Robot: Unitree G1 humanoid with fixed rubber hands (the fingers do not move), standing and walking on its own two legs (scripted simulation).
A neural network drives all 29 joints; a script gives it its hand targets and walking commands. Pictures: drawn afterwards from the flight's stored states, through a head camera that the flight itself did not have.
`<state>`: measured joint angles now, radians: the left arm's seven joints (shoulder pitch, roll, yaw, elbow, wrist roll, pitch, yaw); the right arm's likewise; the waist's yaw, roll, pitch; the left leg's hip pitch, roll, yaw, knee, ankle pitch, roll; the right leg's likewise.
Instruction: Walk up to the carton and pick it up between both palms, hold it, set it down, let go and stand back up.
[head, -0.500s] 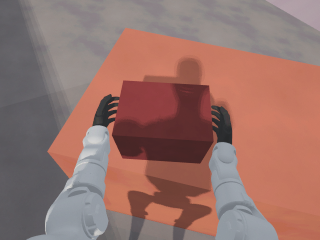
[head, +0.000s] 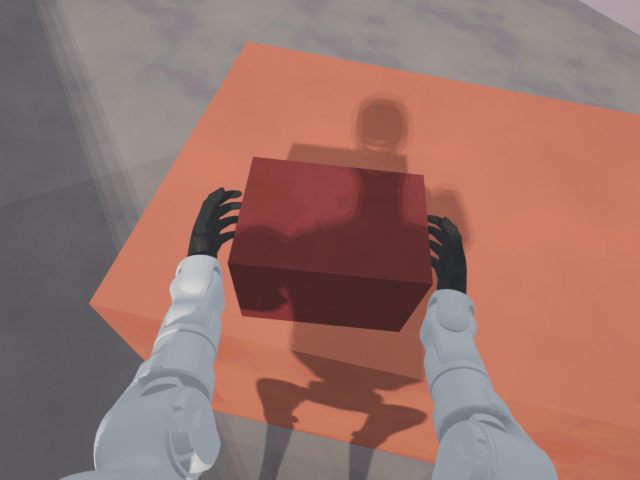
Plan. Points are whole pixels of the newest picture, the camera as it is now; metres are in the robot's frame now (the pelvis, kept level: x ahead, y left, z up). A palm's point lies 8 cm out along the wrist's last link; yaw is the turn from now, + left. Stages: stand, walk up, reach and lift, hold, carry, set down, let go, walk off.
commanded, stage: set down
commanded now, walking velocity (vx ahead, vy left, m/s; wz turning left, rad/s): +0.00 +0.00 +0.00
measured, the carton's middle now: (329, 248) +0.42 +0.03 -0.01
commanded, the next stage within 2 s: none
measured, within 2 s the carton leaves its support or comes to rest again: neither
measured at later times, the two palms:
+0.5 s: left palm (175, 236) +0.39 +0.23 +0.03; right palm (451, 259) +0.40 -0.13 +0.03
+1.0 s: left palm (170, 207) +0.39 +0.23 +0.09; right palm (507, 249) +0.39 -0.19 +0.08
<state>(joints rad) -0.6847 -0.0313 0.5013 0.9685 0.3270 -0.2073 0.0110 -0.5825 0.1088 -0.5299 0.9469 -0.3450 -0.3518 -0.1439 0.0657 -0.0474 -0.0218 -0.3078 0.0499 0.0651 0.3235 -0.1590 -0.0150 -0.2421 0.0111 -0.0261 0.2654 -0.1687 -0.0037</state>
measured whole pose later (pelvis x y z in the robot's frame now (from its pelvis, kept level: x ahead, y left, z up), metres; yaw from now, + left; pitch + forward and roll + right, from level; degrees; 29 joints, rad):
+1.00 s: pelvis -0.04 +0.00 -0.02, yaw -1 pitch +16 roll -1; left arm -0.91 0.34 -0.04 1.12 -0.31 -0.04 0.03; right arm -0.85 -0.31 0.13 1.06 0.42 -0.05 -0.07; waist 0.02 -0.01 -0.20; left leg -0.64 0.07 0.06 0.54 -0.18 -0.01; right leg -0.58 0.02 -0.03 0.50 -0.20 0.00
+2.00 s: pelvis -0.03 +0.00 +0.00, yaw +1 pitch -2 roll +0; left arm -0.11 0.27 0.11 0.23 -0.22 0.26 -0.02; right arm -0.03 -0.16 0.01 0.22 0.25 0.11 -0.13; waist 0.05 -0.03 0.02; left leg -0.16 0.04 0.06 0.36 -0.16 -0.01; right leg -0.11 0.00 -0.03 0.35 -0.20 -0.01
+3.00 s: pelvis -0.01 +0.00 +0.00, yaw +0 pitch -4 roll +0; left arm 0.27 0.26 0.01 0.22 -0.17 0.01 -0.03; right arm 0.32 -0.13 0.04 0.22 0.16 -0.07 -0.08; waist 0.05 0.00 0.06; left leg -0.07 0.04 0.07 0.34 -0.19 -0.02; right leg -0.02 0.00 -0.02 0.31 -0.22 -0.01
